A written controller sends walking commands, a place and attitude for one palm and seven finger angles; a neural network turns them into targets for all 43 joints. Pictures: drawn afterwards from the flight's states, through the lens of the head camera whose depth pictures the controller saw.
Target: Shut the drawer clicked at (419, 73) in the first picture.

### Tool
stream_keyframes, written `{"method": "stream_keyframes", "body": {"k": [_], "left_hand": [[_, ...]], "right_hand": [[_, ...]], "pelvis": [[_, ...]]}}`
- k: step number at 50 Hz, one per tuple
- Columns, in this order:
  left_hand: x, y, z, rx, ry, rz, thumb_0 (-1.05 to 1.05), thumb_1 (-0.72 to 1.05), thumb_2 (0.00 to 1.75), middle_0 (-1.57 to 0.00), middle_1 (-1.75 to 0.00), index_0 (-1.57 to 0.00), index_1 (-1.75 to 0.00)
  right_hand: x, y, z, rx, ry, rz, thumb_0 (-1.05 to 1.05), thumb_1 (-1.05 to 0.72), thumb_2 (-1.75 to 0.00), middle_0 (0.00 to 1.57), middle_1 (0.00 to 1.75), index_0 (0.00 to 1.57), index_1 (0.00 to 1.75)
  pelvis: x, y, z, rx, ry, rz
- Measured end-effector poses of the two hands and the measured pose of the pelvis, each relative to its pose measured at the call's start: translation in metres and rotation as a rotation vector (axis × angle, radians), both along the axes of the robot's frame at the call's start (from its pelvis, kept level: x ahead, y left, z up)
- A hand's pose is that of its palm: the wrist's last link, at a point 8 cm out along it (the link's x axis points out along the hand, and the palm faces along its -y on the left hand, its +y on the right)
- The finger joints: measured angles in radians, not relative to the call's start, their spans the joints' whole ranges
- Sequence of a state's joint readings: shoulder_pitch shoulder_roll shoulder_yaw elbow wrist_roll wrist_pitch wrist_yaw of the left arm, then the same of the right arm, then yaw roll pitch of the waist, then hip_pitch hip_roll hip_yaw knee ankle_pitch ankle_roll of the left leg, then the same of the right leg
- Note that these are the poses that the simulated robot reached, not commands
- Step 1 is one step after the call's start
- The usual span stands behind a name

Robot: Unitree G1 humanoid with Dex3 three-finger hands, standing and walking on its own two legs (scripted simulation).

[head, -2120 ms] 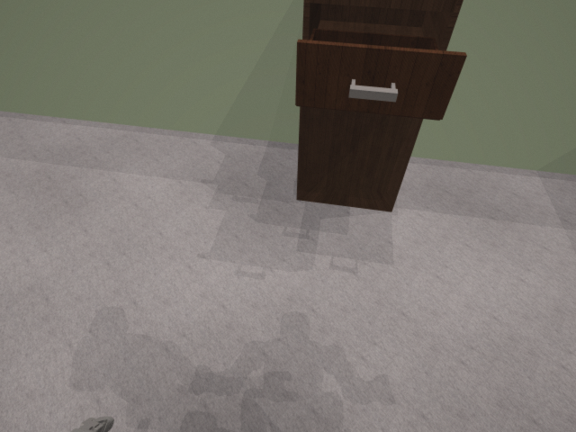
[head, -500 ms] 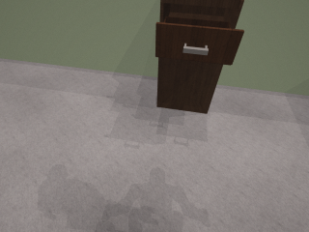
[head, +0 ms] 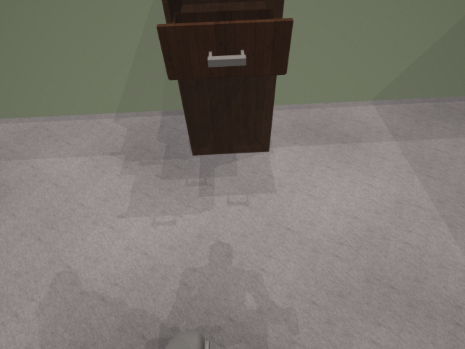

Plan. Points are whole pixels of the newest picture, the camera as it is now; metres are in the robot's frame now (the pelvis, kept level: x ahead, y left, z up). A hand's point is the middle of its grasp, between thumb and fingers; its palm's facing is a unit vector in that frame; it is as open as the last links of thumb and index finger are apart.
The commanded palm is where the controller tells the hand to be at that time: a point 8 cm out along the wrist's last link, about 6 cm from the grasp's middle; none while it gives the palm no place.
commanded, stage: walk to a spot facing it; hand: left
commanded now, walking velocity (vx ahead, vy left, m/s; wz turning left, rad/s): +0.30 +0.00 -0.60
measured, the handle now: (226, 57) +0.94 +0.11 +0.02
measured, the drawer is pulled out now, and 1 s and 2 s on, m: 0.30 0.30 0.30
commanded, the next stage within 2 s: turn to face it in 1.12 s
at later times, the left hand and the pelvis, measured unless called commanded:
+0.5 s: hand (131, 289) +0.25 +0.26 -0.17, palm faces -0.23 -0.95 -0.21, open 7.4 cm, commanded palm none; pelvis +0.15 +0.06 +0.00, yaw -19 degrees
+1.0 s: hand (245, 203) +0.50 +0.02 -0.16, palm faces -0.62 -0.76 -0.21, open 7.3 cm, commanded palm none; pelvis +0.28 -0.05 -0.01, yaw -36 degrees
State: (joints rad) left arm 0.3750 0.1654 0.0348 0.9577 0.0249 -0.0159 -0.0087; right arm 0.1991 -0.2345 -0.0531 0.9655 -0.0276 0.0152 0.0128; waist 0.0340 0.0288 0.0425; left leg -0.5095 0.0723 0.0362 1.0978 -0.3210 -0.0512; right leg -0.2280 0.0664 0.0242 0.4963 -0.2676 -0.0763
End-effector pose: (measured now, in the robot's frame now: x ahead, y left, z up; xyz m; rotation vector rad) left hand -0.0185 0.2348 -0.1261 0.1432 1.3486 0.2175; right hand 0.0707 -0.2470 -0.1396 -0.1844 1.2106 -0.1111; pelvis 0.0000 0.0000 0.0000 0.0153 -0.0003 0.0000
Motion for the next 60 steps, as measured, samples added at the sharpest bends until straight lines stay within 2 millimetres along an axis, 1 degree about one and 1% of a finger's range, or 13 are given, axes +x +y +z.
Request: {"method": "stream_keyframes", "body": {"k": [7, 14, 16, 18, 24, 29, 35, 39, 42, 45, 49, 54, 60], "left_hand": [[0.016, 0.011, 0.006, -0.018, 0.067, -0.038, 0.01, 0.91, 0.9, -0.21, -0.3, -0.21, -0.3], [0.068, 0.051, -0.009, -0.02, 0.086, -0.076, 0.01, 0.91, 0.9, -0.2, -0.3, -0.21, -0.3], [0.092, 0.067, -0.022, -0.023, 0.088, -0.104, 0.01, 0.91, 0.9, -0.2, -0.3, -0.21, -0.3], [0.125, 0.079, -0.028, -0.02, 0.084, -0.151, 0.01, 0.91, 0.9, -0.2, -0.3, -0.2, -0.3], [0.255, 0.082, -0.016, -0.023, -0.06, -0.306, 0.01, 0.91, 0.9, -0.2, -0.3, -0.2, -0.3], [0.356, 0.047, -0.003, -0.043, -0.171, -0.444, 0.01, 0.92, 0.9, -0.19, -0.3, -0.2, -0.3], [0.456, -0.036, 0.002, -0.093, -0.243, -0.629, 0.01, 0.92, 0.9, -0.19, -0.3, -0.2, -0.3], [0.511, -0.107, -0.002, -0.127, -0.291, -0.747, 0.01, 0.91, 0.9, -0.19, -0.3, -0.2, -0.3], [0.541, -0.152, -0.009, -0.145, -0.361, -0.8, 0.01, 0.91, 0.9, -0.2, -0.3, -0.2, -0.3], [0.548, -0.171, -0.01, -0.145, -0.355, -0.807, 0.0, 0.91, 0.9, -0.2, -0.3, -0.2, -0.3], [0.54, -0.172, -0.007, -0.108, -0.263, -0.815, 0.0, 0.91, 0.9, -0.2, -0.3, -0.2, -0.3], [0.538, -0.156, -0.002, -0.062, -0.186, -0.782, 0.0, 0.93, 0.9, -0.2, -0.3, -0.21, -0.3], [0.545, -0.127, -0.002, -0.02, -0.112, -0.734, 0.0, 0.92, 0.9, -0.2, -0.3, -0.21, -0.3]], "right_hand": [[0.039, 0.008, 0.018, -0.014, -0.081, -0.059, 0.01, -0.91, -0.9, 0.2, 0.3, 0.2, 0.3], [0.103, 0.037, 0.029, -0.041, -0.182, -0.087, 0.01, -0.91, -0.9, 0.2, 0.29, 0.2, 0.3], [0.118, 0.044, 0.026, -0.066, -0.238, -0.104, 0.01, -0.91, -0.9, 0.2, 0.3, 0.2, 0.3], [0.119, 0.052, 0.028, -0.078, -0.251, -0.139, 0.0, -0.91, -0.9, 0.2, 0.3, 0.2, 0.3], [0.072, 0.074, 0.029, -0.067, -0.111, -0.295, 0.0, -0.9, -0.9, 0.2, 0.3, 0.2, 0.3], [0.016, 0.083, 0.024, -0.065, 0.064, -0.455, 0.0, -0.92, -0.9, 0.2, 0.3, 0.21, 0.3], [-0.04, 0.105, 0.019, -0.009, 0.273, -0.615, 0.0, -0.92, -0.9, 0.2, 0.29, 0.2, 0.3], [-0.056, 0.115, 0.01, 0.055, 0.385, -0.707, 0.0, -0.91, -0.9, 0.2, 0.29, 0.2, 0.3], [-0.053, 0.109, -0.003, 0.107, 0.432, -0.753, 0.0, -0.91, -0.9, 0.2, 0.29, 0.2, 0.3], [-0.023, 0.084, -0.011, 0.104, 0.379, -0.782, 0.01, -0.91, -0.9, 0.2, 0.3, 0.2, 0.3], [0.045, 0.03, -0.009, 0.053, 0.188, -0.779, 0.01, -0.91, -0.9, 0.2, 0.29, 0.2, 0.3], [0.13, -0.03, 0.003, -0.008, -0.034, -0.742, 0.0, -0.91, -0.9, 0.2, 0.29, 0.2, 0.3], [0.216, -0.078, 0.023, -0.069, -0.18, -0.684, 0.0, -0.91, -0.9, 0.2, 0.29, 0.2, 0.3]], "pelvis": [[0.031, 0.013, 0.008, -0.001, 0.023, -0.075], [0.078, 0.044, 0.001, -0.017, 0.023, -0.153], [0.094, 0.055, -0.01, -0.036, 0.024, -0.189], [0.105, 0.06, -0.012, -0.026, 0.009, -0.224], [0.142, 0.064, 0.002, -0.025, 0.003, -0.315], [0.172, 0.06, 0.006, -0.023, 0.006, -0.385], [0.208, 0.04, 0.0, -0.016, 0.0, -0.463], [0.233, 0.014, -0.011, -0.012, 0.002, -0.513], [0.25, -0.013, -0.026, -0.003, -0.005, -0.541], [0.261, -0.03, -0.024, -0.013, -0.018, -0.572], [0.28, -0.046, -0.012, -0.017, -0.013, -0.617], [0.304, -0.059, -0.003, -0.011, 0.005, -0.669], [0.341, -0.067, 0.0, -0.013, 0.016, -0.726]]}}
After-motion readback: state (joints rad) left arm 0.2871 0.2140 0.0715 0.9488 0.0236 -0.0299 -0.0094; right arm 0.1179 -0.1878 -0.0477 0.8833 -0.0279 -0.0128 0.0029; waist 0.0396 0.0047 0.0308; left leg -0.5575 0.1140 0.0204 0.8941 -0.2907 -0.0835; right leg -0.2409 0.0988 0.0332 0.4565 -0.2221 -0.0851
